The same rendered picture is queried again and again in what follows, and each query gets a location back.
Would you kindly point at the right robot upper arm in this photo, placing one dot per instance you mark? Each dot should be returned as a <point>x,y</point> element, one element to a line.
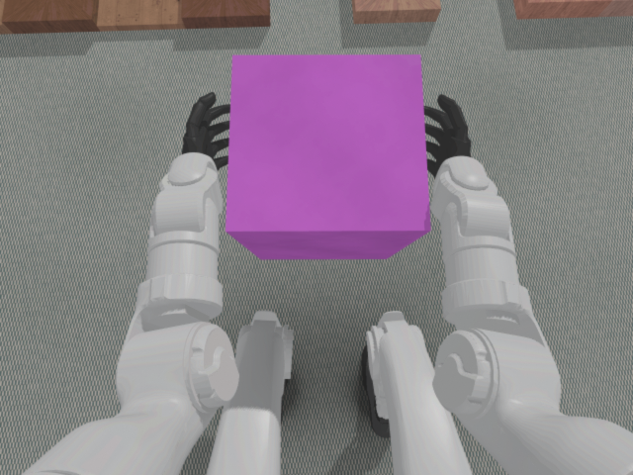
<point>505,390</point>

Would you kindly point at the left robot forearm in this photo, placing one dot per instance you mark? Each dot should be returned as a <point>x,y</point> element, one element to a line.
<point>181,285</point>

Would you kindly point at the robot right hand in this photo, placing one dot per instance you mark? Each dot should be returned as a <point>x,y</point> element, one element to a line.
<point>453,139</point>

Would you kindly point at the right robot thigh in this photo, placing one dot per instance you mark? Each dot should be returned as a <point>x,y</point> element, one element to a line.
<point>424,438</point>

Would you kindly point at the carton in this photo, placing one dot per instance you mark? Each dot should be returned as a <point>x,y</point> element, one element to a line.
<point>327,155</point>

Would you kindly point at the robot left hand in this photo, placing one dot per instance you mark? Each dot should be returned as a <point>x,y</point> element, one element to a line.
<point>199,133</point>

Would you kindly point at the right robot forearm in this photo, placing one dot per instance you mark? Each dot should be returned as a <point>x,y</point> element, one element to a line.
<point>482,286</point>

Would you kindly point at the robot thigh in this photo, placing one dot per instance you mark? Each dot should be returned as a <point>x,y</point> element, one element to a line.
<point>424,438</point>
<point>248,440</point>

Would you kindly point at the left robot upper arm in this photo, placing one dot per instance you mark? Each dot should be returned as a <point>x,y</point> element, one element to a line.
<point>170,384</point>

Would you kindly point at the left robot thigh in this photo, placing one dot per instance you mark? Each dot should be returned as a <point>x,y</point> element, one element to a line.
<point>248,440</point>

